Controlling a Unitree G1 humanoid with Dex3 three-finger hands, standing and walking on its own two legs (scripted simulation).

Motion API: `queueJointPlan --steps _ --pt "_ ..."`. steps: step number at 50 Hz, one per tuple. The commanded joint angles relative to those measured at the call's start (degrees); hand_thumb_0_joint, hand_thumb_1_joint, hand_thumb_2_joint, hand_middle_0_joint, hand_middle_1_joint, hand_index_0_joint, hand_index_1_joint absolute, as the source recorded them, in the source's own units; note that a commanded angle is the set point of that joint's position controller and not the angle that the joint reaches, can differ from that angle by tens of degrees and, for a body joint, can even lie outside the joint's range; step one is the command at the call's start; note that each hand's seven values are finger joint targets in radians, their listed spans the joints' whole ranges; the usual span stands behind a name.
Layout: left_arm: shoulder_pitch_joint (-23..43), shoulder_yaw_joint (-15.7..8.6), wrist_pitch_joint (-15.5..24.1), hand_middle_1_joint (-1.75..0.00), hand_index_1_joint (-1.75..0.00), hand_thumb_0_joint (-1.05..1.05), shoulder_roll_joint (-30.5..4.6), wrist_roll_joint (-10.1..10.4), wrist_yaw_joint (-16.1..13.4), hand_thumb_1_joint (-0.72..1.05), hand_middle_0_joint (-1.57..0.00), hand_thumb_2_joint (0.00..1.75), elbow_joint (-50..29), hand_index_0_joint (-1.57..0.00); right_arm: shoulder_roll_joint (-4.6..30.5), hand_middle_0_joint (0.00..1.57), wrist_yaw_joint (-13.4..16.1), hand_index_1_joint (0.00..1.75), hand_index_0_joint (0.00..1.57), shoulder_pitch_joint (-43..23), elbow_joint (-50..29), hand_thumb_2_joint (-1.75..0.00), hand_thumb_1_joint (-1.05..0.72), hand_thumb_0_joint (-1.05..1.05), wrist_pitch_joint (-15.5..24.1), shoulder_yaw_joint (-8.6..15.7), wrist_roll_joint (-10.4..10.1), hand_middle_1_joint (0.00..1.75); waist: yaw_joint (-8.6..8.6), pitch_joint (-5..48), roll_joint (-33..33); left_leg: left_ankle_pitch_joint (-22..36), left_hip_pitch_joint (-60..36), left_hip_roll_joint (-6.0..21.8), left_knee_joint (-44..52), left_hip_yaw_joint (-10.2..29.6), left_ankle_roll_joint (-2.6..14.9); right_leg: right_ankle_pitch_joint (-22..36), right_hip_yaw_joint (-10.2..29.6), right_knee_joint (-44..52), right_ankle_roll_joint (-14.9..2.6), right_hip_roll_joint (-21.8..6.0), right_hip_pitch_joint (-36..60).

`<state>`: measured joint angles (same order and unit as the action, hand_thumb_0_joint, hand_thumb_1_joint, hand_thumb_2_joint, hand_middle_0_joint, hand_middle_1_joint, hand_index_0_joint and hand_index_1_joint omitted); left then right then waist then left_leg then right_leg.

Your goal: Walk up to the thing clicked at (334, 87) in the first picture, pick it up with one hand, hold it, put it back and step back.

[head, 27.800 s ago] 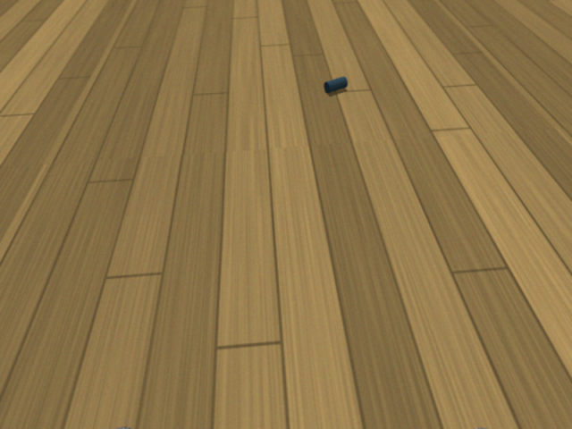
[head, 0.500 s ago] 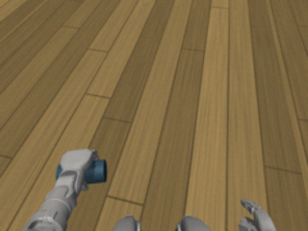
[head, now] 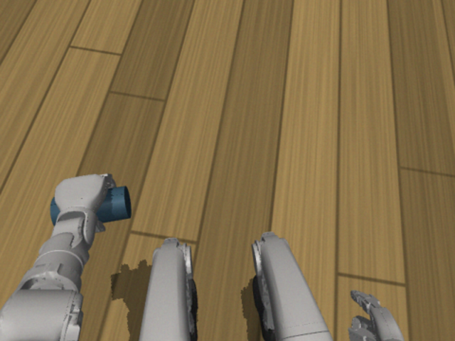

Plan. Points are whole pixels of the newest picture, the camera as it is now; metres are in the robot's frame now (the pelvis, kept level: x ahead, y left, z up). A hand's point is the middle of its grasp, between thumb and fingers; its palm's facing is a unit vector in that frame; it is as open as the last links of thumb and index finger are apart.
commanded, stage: crouch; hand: left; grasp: from above
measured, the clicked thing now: (93, 207) +0.37 +0.27 -0.16
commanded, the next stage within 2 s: lower in 0.88 s
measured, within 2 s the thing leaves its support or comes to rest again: neither
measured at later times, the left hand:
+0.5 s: hand (111, 220) +0.37 +0.28 -0.29, palm faces -0.46 -0.06 -0.89, open 9.7 cm
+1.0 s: hand (116, 224) +0.37 +0.29 -0.35, palm faces -0.47 -0.07 -0.88, open 9.7 cm
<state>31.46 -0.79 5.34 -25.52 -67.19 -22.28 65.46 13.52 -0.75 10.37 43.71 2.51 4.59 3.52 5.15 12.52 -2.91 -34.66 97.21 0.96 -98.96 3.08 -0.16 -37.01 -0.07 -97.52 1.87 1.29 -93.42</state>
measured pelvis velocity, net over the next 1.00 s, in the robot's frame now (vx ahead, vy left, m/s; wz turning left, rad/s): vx -0.02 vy -0.01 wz -0.07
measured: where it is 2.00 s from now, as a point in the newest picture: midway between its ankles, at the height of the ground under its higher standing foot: (228, 322)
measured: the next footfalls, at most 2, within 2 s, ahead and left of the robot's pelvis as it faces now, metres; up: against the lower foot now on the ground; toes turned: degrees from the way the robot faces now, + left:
none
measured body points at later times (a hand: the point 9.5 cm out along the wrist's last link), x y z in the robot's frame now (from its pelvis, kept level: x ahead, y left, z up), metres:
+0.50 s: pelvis -0.01 +0.00 -0.12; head +0.21 +0.04 +0.27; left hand +0.39 +0.28 -0.24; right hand +0.09 -0.28 -0.24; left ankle +0.07 +0.12 -0.50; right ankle +0.06 -0.14 -0.50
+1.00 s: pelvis -0.02 -0.01 -0.17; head +0.21 +0.03 +0.21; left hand +0.39 +0.29 -0.30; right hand +0.07 -0.28 -0.30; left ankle +0.07 +0.12 -0.50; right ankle +0.06 -0.14 -0.50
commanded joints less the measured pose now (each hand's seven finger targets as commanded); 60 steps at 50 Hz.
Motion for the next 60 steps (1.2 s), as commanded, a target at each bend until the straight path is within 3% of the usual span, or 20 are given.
queueJointPlan --steps 1,4,5,7,11,14,16,23,26,27,34,36,40,41,45,50,53,57,58,60 --pt "16.3 -4.2 1.7 -0.52 -0.51 0.0 -15.7 -0.1 -2.8 0.75 -1.11 0.68 -8.2 -1.11 12.0 0.2 -0.4 0.3 0.2 6.0 -3.9 -0.9 -0.88 0.0 2.5 3.9 0.5 0.3 0.2 31.0 -3.7 4.6 -23.2 -1.2 9.0 0.9 0.68 6.1 -4.3 8.0 -4.06 0.5 4.6" --pt "19.7 -5.4 3.1 -0.5 -0.5 0.0 -18.0 -0.7 -3.6 0.75 -1.11 0.68 -10.0 -1.12 11.9 0.2 -0.8 0.3 0.2 5.6 -3.4 -0.9 -0.88 0.0 2.9 3.4 0.9 0.3 0.25 33.9 -5.9 4.5 -20.6 -1.4 4.7 -0.2 0.97 6.1 -3.9 5.5 -4.04 0.8 2.0" --pt "19.0 -6.8 3.3 -0.5 -0.5 0.0 -19.8 -1.1 -4.0 0.76 -1.12 0.67 -9.9 -1.13 12.1 0.2 -1.0 0.3 0.2 5.7 -3.1 -0.9 -0.89 0.0 3.0 3.3 1.2 0.3 -0.58 35.1 -6.4 5.6 -20.8 -1.4 3.6 -0.2 0.91 6.7 -4.1 4.0 -4.1 0.8 1.8" --pt "21.3 -7.1 4.0 -0.51 -0.51 0.0 -20.4 -1.6 -4.6 0.76 -1.12 0.68 -12.1 -1.12 12.1 0.2 -1.4 0.3 0.2 5.7 -2.7 -0.9 -0.89 0.0 3.3 3.0 1.6 0.3 -0.39 38.5 -8.5 9.0 -21.1 -1.4 0.9 -0.2 0.91 9.1 -4.4 1.5 -4.15 0.9 0.5" --pt "19.4 -7.3 4.1 -0.52 -0.51 0.0 -20.0 -1.5 -5.9 0.73 -1.1 0.67 -6.9 -1.1 11.2 0.2 -2.0 0.3 0.2 5.5 -2.1 -0.9 -0.89 0.0 3.3 2.3 2.2 0.3 0.26 32.8 -5.9 6.0 -14.7 -1.3 -2.3 -1.2 1.31 7.6 -4.5 0.1 -3.87 1.2 -2.1" --pt "21.9 -8.0 4.3 -0.52 -0.52 0.0 -22.1 -2.0 -6.2 0.72 -1.09 0.67 -9.6 -1.1 11.9 0.2 -2.2 0.3 0.2 5.2 -2.2 -0.9 -0.89 0.0 3.3 2.8 2.6 0.3 -0.33 37.1 -9.3 6.1 -15.6 -1.1 -4.5 -1.4 1.18 7.7 -4.8 -2.3 -4.05 1.4 -3.4" --pt "18.6 -7.5 3.9 -0.51 -0.5 0.0 -20.5 -1.5 -6.0 0.73 -1.09 0.65 -6.9 -1.1 11.9 0.2 -2.7 0.3 0.2 4.9 -2.1 -0.9 -0.89 0.0 3.3 2.5 2.7 0.3 -0.2 33.9 -8.5 6.0 -13.8 -1.0 -5.4 -1.1 1.12 7.6 -5.2 -3.5 -3.94 1.3 -5.0" --pt "18.8 -8.4 4.1 -0.47 -0.49 0.0 -21.7 -1.3 -5.3 0.64 -1.06 0.69 -7.1 -1.05 12.6 0.2 -3.6 0.3 0.2 5.1 -2.0 -0.9 -0.89 0.0 2.9 2.8 2.9 0.3 -0.11 34.5 -10.0 9.1 -13.2 -0.5 -8.5 0.0 0.74 10.2 -6.1 -8.7 -4.08 1.4 -8.8" --pt "18.0 -10.0 4.6 -0.46 -0.48 0.0 -23.6 -1.5 -5.1 0.63 -1.05 0.66 -6.8 -1.04 12.5 0.2 -3.9 0.3 0.2 5.0 -1.8 -0.9 -0.89 0.0 2.5 2.6 2.9 0.3 -1.13 35.3 -9.9 9.7 -11.5 -0.6 -10.4 -0.3 0.84 10.8 -6.0 -10.5 -4.13 1.7 -9.0" --pt "18.3 -9.5 4.8 -0.47 -0.49 0.0 -23.2 -1.5 -4.9 0.64 -1.07 0.68 -5.9 -1.05 12.5 0.2 -4.1 0.3 0.2 5.2 -2.2 -0.9 -0.89 0.0 2.5 2.6 3.0 0.3 -0.13 33.5 -9.7 9.0 -9.8 -0.7 -11.3 -0.8 0.97 10.6 -5.9 -10.5 -3.96 1.6 -9.1" --pt "19.0 -10.6 6.5 -0.49 -0.5 0.0 -25.2 -1.8 -5.1 0.65 -1.06 0.67 -4.9 -1.05 12.2 0.2 -4.8 0.3 0.2 5.0 -1.7 -0.9 -0.89 0.0 2.1 2.1 3.4 0.3 -0.8 32.5 -7.8 6.3 -5.1 -0.7 -14.7 -1.5 1.43 8.9 -5.9 -12.1 -3.84 2.1 -9.8" --pt "19.6 -10.5 6.9 -0.5 -0.51 0.0 -24.5 -2.0 -5.2 0.65 -1.05 0.67 -4.3 -1.04 12.6 0.2 -5.0 0.3 0.2 5.1 -1.5 -0.9 -0.89 0.0 2.2 2.2 3.7 0.3 -0.17 32.5 -8.0 6.0 -4.9 -0.7 -15.5 -1.4 1.37 8.7 -6.1 -13.0 -3.81 2.0 -11.0" --pt "20.0 -11.3 7.5 -0.52 -0.53 0.0 -26.3 -2.3 -5.9 0.64 -1.05 0.68 -3.8 -1.04 12.6 0.2 -5.1 0.3 0.2 4.2 -1.0 -0.9 -0.89 0.0 2.1 2.0 3.9 0.3 -0.94 32.6 -8.3 4.3 -2.9 -0.7 -16.6 -1.6 1.4 7.0 -6.3 -14.2 -4.0 2.4 -12.1" --pt "20.7 -11.2 7.6 -0.53 -0.53 0.0 -25.8 -2.2 -6.1 0.65 -1.04 0.69 -2.7 -1.04 12.6 0.2 -5.2 0.3 0.2 4.2 -1.0 -0.9 -0.89 0.0 2.2 1.9 4.0 0.3 -0.17 31.0 -8.3 3.4 -2.4 -0.7 -16.6 -1.4 1.35 6.2 -6.6 -14.8 -3.99 2.2 -13.5" --pt "21.5 -11.4 7.9 -0.53 -0.54 0.0 -26.5 -2.4 -6.3 0.62 -1.02 0.68 -2.5 -1.02 13.1 0.2 -5.2 0.3 0.2 4.4 -0.6 -0.9 -0.89 0.0 2.2 2.0 4.2 0.3 -0.02 32.1 -8.3 4.3 -1.9 -0.7 -18.2 -1.3 1.39 7.2 -6.8 -16.3 -3.95 2.2 -13.9" --pt "21.9 -11.9 8.2 -0.52 -0.54 0.0 -27.4 -2.5 -6.3 0.65 -1.08 0.71 -2.3 -1.06 12.9 0.2 -5.4 0.3 0.2 4.0 -0.2 -0.9 -0.9 0.0 2.2 1.7 4.3 0.3 -0.56 32.7 -9.3 4.8 -1.4 -0.7 -19.4 -1.5 1.35 7.7 -6.8 -17.6 -3.98 2.4 -14.4" --pt "22.9 -11.2 8.5 -0.53 -0.56 0.0 -26.9 -3.1 -6.5 0.7 -1.13 0.73 2.5 -1.1 13.2 0.2 -5.5 0.3 0.2 3.7 0.4 -0.9 -0.9 0.0 2.2 1.2 4.5 0.3 0.6 29.8 -7.3 4.1 2.3 -0.9 -21.3 -1.6 1.65 7.3 -7.0 -18.3 -3.85 2.6 -15.9" --pt "23.6 -10.5 9.7 -0.53 -0.56 0.0 -26.9 -3.7 -6.9 0.72 -1.14 0.74 5.8 -1.11 13.2 0.2 -6.0 0.3 0.2 2.9 1.4 -0.9 -0.9 0.0 2.5 0.5 4.9 0.3 0.39 27.5 -8.0 2.9 3.5 -0.9 -22.4 -1.4 1.45 5.8 -7.6 -20.4 -4.14 2.8 -18.3" --pt "25.3 -11.7 10.4 -0.53 -0.56 0.0 -28.7 -3.9 -7.4 0.73 -1.14 0.72 4.5 -1.12 13.6 0.2 -5.9 0.3 0.2 2.5 1.3 -0.9 -0.9 0.0 2.5 0.2 5.1 0.3 0.15 28.9 -9.2 3.5 4.1 -1.0 -22.9 -1.5 1.4 6.3 -7.6 -21.0 -4.05 2.9 -17.6" --pt "23.8 -11.9 10.7 -0.55 -0.57 0.0 -28.3 -4.3 -8.1 0.76 -1.16 0.74 6.3 -1.14 13.4 0.2 -6.1 0.3 0.2 2.4 1.3 -0.9 -0.9 0.0 2.4 0.2 5.4 0.3 0.26 29.8 -7.7 4.8 3.9 -1.0 -24.2 -1.5 1.44 7.6 -7.7 -21.7 -3.85 2.9 -17.0"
